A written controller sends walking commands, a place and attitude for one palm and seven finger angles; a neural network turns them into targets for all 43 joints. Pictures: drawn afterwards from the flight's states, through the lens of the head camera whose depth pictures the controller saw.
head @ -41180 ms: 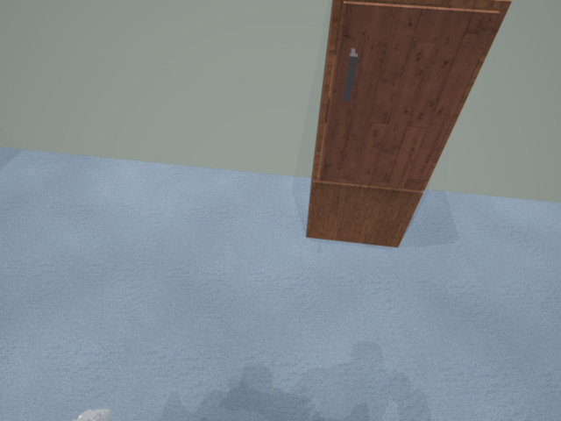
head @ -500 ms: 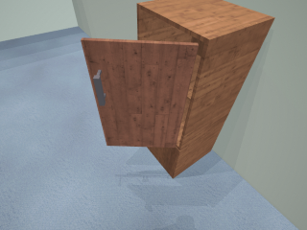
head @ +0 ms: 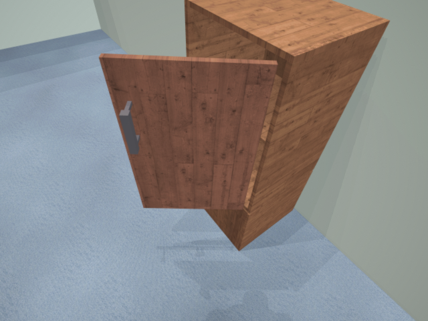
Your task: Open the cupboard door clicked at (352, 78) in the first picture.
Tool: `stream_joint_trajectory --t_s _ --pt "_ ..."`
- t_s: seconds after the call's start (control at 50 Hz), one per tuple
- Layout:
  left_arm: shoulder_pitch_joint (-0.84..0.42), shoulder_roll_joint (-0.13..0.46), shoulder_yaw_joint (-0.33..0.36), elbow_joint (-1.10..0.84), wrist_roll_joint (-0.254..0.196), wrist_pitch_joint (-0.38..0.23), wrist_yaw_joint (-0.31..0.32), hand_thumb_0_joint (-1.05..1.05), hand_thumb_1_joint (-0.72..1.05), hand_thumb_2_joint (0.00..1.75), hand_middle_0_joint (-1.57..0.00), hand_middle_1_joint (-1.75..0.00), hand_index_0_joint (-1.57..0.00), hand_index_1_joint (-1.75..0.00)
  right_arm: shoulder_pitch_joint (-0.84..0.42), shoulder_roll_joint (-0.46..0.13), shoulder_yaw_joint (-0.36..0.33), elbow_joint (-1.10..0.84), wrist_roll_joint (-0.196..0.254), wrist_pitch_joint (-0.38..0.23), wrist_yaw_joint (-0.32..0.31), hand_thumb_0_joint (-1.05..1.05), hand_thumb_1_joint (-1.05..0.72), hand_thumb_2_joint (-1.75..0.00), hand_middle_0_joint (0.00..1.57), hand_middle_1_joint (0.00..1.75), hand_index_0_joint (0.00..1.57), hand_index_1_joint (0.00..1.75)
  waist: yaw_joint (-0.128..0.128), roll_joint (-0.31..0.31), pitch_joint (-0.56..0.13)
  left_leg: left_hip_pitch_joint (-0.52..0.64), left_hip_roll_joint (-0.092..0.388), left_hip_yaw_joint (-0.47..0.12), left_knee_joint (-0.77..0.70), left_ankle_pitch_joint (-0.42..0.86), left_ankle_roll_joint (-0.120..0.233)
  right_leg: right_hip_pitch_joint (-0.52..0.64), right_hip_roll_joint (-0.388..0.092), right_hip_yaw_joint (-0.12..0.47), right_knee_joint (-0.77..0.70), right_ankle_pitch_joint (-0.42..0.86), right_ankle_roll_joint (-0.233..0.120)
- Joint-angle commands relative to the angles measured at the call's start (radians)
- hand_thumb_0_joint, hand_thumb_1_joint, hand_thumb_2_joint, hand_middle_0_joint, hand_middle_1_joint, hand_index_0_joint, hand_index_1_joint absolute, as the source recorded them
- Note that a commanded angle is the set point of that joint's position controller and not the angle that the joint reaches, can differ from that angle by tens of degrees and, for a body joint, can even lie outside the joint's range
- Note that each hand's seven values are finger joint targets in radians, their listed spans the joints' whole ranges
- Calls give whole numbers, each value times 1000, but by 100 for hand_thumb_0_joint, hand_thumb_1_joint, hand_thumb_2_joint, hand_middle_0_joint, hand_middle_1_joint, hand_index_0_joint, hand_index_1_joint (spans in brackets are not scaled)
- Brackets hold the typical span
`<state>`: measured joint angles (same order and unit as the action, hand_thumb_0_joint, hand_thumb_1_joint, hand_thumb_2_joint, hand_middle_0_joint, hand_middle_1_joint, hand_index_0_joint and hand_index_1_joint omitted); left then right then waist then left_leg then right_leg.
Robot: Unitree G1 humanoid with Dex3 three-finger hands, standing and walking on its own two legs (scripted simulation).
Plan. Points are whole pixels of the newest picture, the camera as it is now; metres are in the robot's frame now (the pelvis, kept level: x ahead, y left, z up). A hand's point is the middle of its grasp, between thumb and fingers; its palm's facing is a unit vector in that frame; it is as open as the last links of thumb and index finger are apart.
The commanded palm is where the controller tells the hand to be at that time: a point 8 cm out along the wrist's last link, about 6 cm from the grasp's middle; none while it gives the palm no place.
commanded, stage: come to a stop and stand still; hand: left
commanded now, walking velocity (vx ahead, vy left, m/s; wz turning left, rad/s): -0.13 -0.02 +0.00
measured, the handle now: (131, 128) +0.53 +0.24 +0.04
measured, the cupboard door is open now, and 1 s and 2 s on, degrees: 53 53 53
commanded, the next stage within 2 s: look again from close up in 1.44 s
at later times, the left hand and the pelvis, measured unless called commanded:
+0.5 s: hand out of the picture -0.01 +0.16 -0.16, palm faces +0.01 -0.97 -0.24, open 7.4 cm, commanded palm none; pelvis -0.03 -0.02 +0.00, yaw +0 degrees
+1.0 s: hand out of the picture -0.02 +0.11 -0.17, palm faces +0.02 -0.98 -0.19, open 7.3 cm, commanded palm none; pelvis -0.01 -0.05 +0.00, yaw +1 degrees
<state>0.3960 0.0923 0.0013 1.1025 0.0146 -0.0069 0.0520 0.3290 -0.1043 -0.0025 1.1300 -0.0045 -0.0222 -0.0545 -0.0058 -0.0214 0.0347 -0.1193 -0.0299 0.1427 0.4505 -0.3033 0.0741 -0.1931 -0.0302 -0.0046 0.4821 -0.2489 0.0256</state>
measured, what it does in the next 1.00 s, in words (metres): shifts its weight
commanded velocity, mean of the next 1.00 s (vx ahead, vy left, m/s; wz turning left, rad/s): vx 0.00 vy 0.00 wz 0.00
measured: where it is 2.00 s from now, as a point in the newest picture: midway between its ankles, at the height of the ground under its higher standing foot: outside the picture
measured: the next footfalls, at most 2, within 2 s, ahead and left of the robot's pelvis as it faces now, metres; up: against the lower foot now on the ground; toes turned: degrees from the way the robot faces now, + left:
none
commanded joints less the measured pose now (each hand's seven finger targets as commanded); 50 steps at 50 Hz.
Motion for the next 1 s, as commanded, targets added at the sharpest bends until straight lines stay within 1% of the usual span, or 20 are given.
stream_joint_trajectory --t_s 0.0,0.06,0.1,0.12,0.14,0.16,0.18,0.2,0.26,0.28,0.32,0.38,0.4,0.5,0.52,0.7,0.78,0.88,0.92,0.98 --pt "64 90 24 -50 2 3 14 0 90 90 -20 -30 -20 -30 77 -119 -35 -31 4 3 -7 0 -90 -90 20 30 20 30 -2 45 6 38 183 -142 -42 695 -27 -25 -69 55 12 371 -44" --pt "37 92 28 -67 4 8 11 0 90 90 -20 -30 -20 -30 47 -117 -41 -40 0 9 0 0 -90 -90 20 30 20 30 1 44 8 -3 181 -147 -59 500 -20 -31 -67 61 3 295 -43" --pt "28 91 23 -63 6 6 9 0 90 90 -20 -30 -20 -30 27 -107 -39 -38 0 11 9 0 -90 -90 20 30 20 30 6 1 25 -51 170 -152 -78 316 -22 -25 -71 77 -31 258 -46" --pt "23 159 20 -42 13 2 38 0 90 90 -20 -30 -20 -30 -38 -169 -34 -127 16 -1 14 0 -90 -90 20 30 20 30 7 11 -9 -42 208 -145 76 651 -52 -50 -101 48 12 435 -32" --pt "3 161 20 -90 1 -5 29 0 90 90 -20 -30 -20 -30 0 -148 -31 -140 -2 -1 22 0 -90 -90 20 30 20 30 3 80 -84 -62 166 -162 12 315 -57 -17 -85 65 34 123 -66" --pt "-28 151 14 -102 2 1 19 0 90 90 -20 -30 -20 -30 -4 -143 -27 -151 -8 -3 26 0 -90 -90 20 30 20 30 2 132 -48 -104 183 -199 -46 178 -39 -65 -54 53 42 -23 -71" --pt "-33 141 10 -109 5 6 10 0 90 90 -20 -30 -20 -30 3 -148 -26 -166 -10 -5 27 0 -90 -90 20 30 20 30 2 188 -24 -121 201 -228 -99 151 -26 -86 -30 19 67 -54 -68" --pt "-39 139 7 -108 7 6 2 0 90 90 -20 -30 -20 -30 -9 -143 -22 -175 -14 -3 25 0 -90 -90 20 30 20 30 12 202 7 -159 202 -220 -115 109 -7 -76 -21 -2 70 -54 -65" --pt "-48 140 -3 -100 5 2 -12 0 90 90 -20 -30 -20 -30 -16 -160 -21 -191 -11 1 32 0 -90 -90 20 30 20 30 11 27 75 -219 167 -225 -153 -108 -6 -71 -33 47 2 -22 -73" --pt "-58 144 -4 -102 5 1 -14 0 90 90 -20 -30 -20 -30 -10 -168 -22 -189 -11 2 35 0 -90 -90 20 30 20 30 5 5 93 -219 159 -221 -164 -145 -10 -88 -35 57 -12 -36 -72" --pt "-64 153 -5 -102 5 -5 -18 0 90 90 -20 -30 -20 -30 -7 -171 -19 -181 -14 0 38 0 -90 -90 20 30 20 30 5 25 102 -208 149 -214 -174 -137 -11 -93 -38 69 -28 -29 -74" --pt "-68 163 -5 -102 3 -11 -19 0 90 90 -20 -30 -20 -30 3 -178 -14 -166 -13 0 40 0 -90 -90 20 30 20 30 -2 -21 96 -175 137 -192 -163 -115 -16 -111 -48 99 -70 -62 -73" --pt "-72 168 -6 -100 4 -14 -19 0 90 90 -20 -30 -20 -30 6 -173 -12 -160 -12 -2 40 0 -90 -90 20 30 20 30 -4 -6 95 -163 133 -186 -162 -98 -17 -115 -52 105 -80 -65 -76" --pt "-79 176 -3 -91 0 -22 -21 0 90 90 -20 -30 -20 -30 20 -163 -4 -129 -11 -3 40 0 -90 -90 20 30 20 30 -12 -39 68 -115 120 -156 -128 -29 -26 -121 -68 132 -124 -91 -77" --pt "-76 174 -2 -87 -2 -24 -21 0 90 90 -20 -30 -20 -30 20 -164 -3 -121 -11 -6 40 0 -90 -90 20 30 20 30 -10 -18 55 -104 119 -153 -123 -9 -27 -112 -73 137 -127 -72 -78" --pt "-70 165 -3 -43 -5 -29 -20 0 90 90 -20 -30 -20 -30 35 -138 5 -56 -8 -5 34 0 -90 -90 20 30 20 30 -6 -5 56 -98 123 -141 -113 28 -39 -72 -76 129 -139 -15 -81" --pt "-61 157 -1 -26 -7 -32 -20 0 90 90 -20 -30 -20 -30 45 -129 5 -35 -8 -9 30 0 -90 -90 20 30 20 30 -3 11 20 -84 127 -133 -106 70 -42 -33 -79 121 -126 61 -82" --pt "-57 148 0 -11 -8 -31 -17 0 90 90 -20 -30 -20 -30 49 -119 6 -15 -8 -9 25 0 -90 -90 20 30 20 30 -1 28 26 -77 133 -131 -104 98 -47 -19 -78 110 -113 126 -83" --pt "-55 145 -1 -8 -6 -32 -16 0 90 90 -20 -30 -20 -30 50 -116 5 -11 -7 -8 24 0 -90 -90 20 30 20 30 -1 4 34 -75 135 -128 -98 109 -48 -16 -79 110 -114 158 -83" --pt "-52 142 0 -4 -7 -31 -15 0 90 90 -20 -30 -20 -30 50 -111 4 -6 -8 -7 22 0 -90 -90 20 30 20 30 -1 9 33 -69 134 -123 -99 105 -50 -13 -80 112 -120 159 -83"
